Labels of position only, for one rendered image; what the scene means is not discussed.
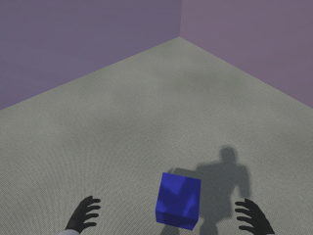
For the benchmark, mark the robot left hand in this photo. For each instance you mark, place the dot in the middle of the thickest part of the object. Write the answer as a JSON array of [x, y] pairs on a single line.
[[76, 222]]

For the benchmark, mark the robot right hand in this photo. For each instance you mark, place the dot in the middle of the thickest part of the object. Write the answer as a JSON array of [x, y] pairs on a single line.
[[261, 225]]

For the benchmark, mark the carton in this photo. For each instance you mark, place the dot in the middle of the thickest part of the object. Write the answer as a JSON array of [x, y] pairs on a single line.
[[178, 201]]

